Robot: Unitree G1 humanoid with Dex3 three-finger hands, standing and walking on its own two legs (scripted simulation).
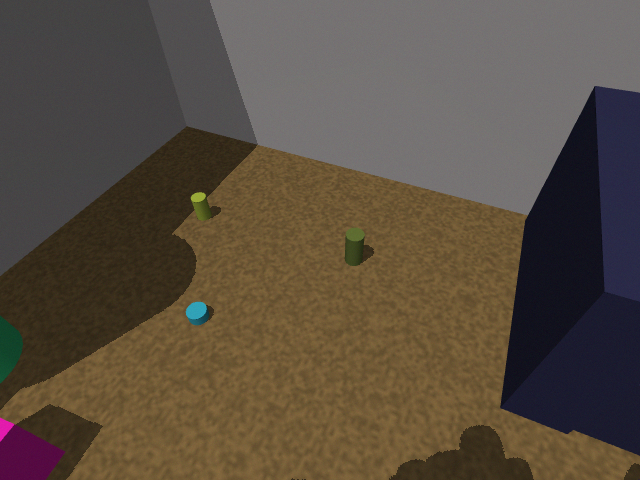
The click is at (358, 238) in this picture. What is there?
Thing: squat round
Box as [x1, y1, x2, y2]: [345, 228, 364, 265]
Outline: 350,228 346,232 345,261 350,265 357,265 361,262 364,233 359,228
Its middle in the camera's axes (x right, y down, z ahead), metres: +0.14 +0.02 +1.56
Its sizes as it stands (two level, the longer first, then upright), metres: 0.073 0.073 0.151
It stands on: the floor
